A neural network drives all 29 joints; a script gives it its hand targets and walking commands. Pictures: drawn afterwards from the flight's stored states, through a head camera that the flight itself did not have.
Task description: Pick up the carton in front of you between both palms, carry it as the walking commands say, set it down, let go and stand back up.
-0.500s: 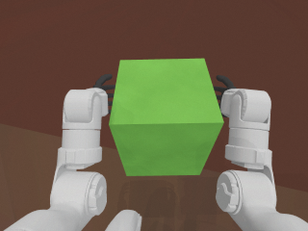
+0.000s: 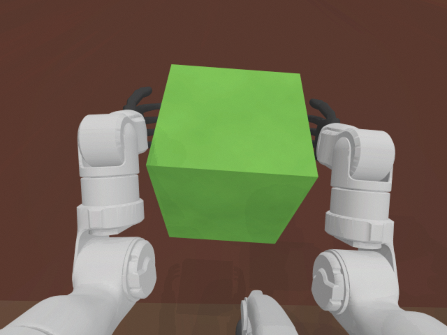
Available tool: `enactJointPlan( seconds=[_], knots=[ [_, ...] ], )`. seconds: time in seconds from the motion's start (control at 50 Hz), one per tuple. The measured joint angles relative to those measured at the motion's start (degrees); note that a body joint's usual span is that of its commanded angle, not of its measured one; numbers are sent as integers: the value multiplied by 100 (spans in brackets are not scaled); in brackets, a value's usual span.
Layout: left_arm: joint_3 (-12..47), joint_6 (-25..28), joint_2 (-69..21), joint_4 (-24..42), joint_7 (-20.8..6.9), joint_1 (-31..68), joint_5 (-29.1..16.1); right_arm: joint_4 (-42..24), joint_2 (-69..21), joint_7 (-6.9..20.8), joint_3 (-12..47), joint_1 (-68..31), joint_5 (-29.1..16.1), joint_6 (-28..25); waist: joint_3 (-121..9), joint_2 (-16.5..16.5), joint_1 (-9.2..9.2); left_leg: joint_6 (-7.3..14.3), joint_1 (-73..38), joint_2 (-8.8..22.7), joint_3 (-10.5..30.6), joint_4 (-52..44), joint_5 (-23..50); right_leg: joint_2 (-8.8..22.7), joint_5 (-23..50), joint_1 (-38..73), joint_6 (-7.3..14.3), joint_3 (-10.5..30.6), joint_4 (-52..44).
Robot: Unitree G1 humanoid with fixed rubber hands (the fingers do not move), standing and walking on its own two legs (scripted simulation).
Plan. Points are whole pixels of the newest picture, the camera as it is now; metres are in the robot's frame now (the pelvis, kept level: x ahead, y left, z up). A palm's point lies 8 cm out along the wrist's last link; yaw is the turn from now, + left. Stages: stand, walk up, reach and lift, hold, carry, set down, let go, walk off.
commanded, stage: carry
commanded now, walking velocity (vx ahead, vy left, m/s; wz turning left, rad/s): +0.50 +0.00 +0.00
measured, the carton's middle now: (228, 163) +0.38 -0.03 +0.09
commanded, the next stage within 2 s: none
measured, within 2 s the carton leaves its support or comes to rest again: neither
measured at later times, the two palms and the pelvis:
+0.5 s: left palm (121, 16) +0.68 +0.17 +0.21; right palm (262, 12) +0.70 -0.13 +0.21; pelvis +0.32 -0.01 +0.02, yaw +1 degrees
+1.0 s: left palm out of the picture +1.00 +0.13 +0.14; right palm out of the picture +1.01 -0.17 +0.13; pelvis +0.66 -0.02 +0.02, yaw +2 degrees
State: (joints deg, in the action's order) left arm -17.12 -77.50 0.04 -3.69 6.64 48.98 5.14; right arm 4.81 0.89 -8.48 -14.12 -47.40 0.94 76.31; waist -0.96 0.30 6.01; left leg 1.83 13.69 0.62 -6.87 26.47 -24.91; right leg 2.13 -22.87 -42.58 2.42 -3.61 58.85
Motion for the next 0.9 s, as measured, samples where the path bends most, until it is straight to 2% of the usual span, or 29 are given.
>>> enactJointPlan(
  seconds=[0.06, 0.1, 0.12, 0.14, 0.18, 0.22, 0.28, 0.36, 0.42, 0.48, 0.52, 0.58, 0.6, 0.64, 0.76, 0.84, 0.9],
  knots=[
    [-18, 6, 11, -2, -11, 15, 18, 142, 11, 6, -35, -147, 24, -17, -138, 80, -81, -150, -424, 110, 40, -98, -322, -44, 208, 247, 37, -210, -1250],
    [18, 49, 5, -214, -19, 86, 43, 302, 81, 37, -64, -218, 48, 3, -216, 177, -219, -232, -573, 291, 68, 297, -699, -206, 548, 707, 157, -482, -1986],
    [66, 122, -33, -369, -20, 115, 75, 382, 148, 72, -89, -217, 56, -6, -215, 251, -329, -229, -441, 434, 102, 902, -816, -270, 647, 818, 206, -573, -1904],
    [132, 189, -80, -510, -17, 109, 120, 459, 198, 116, -125, -175, 65, -25, -221, 236, -479, -219, -157, 408, 279, 1771, -725, -291, 490, 887, 230, -594, -1750],
    [261, 215, -116, -624, -1, -26, 137, 610, 222, 182, -167, -99, 103, -33, -188, 119, -744, -121, 609, 128, 620, 3629, -594, -297, 160, 1130, 243, -534, -1754],
    [353, 182, -84, -539, 37, -243, 11, 646, 159, 194, -182, -60, 185, 13, -119, 54, -955, -19, 1326, -24, 667, 4641, -350, -300, 98, 1450, 174, -453, -2046],
    [395, 167, -24, -296, 145, -430, -214, 449, 24, 190, -199, -24, 327, 67, 13, 9, -1151, 33, 2139, -21, 605, 4618, -91, -281, 47, 1926, 182, -389, -2506],
    [329, 238, -7, -40, 216, -371, -370, -15, -88, 190, -263, 9, 424, 75, 87, -35, -1251, 7, 2651, 103, 473, 3259, 167, -230, -133, 2505, 135, -345, -2947],
    [297, 267, 2, 53, 225, -232, -394, -266, -104, 190, -292, -6, 437, 74, 26, -62, -1202, -18, 2523, 134, 340, 1898, 722, -190, -381, 2936, 24, -328, -3132],
    [287, 244, 46, -45, 212, -98, -381, -211, -71, 193, -281, -76, 429, 77, -124, -87, -1025, 55, 1956, 35, 19, 742, 1221, -91, -750, 3281, -126, -334, -2916],
    [287, 219, 149, -208, 169, -40, -371, 28, -67, 193, -213, -148, 440, 29, -164, -116, -832, 193, 1603, -24, -126, 594, 1900, 71, -476, 3132, -239, -309, -1866],
    [259, 163, 240, -520, 89, -46, -323, 361, -93, 186, -69, -70, 452, -14, -210, -91, -516, 330, 1338, -59, -96, 873, 1337, -125, -407, 2234, -147, 165, 399],
    [254, 125, 228, -602, 79, -47, -286, 409, -80, 181, -36, -2, 415, 3, -211, -79, -435, 325, 1207, -61, -72, 800, 1223, -178, -317, 1926, -101, 214, 837],
    [251, 52, 168, -659, 78, -48, -195, 416, -42, 133, 15, 115, 312, 47, -185, -57, -318, 257, 917, -50, -39, 548, 1190, -191, -91, 1392, -65, 217, 1071],
    [123, 142, -31, -661, 60, -206, 49, 599, -90, 123, -70, 262, 250, -164, -205, -37, -170, 220, 48, -27, 18, -184, 934, 6, 544, 383, -142, 100, -163],
    [126, 357, -106, -695, 11, -543, 133, 804, -179, 160, -17, 494, 317, -443, -299, -79, -225, 90, -613, -21, 41, -535, 626, 69, 1346, 341, -144, -94, -1546],
    [208, 498, -109, -602, -3, -810, 81, 752, -220, 169, 90, 700, 340, -579, -326, -99, -326, -42, -1096, -7, 44, -600, 250, 0, 1950, 630, -55, -321, -2531]
  ],
)
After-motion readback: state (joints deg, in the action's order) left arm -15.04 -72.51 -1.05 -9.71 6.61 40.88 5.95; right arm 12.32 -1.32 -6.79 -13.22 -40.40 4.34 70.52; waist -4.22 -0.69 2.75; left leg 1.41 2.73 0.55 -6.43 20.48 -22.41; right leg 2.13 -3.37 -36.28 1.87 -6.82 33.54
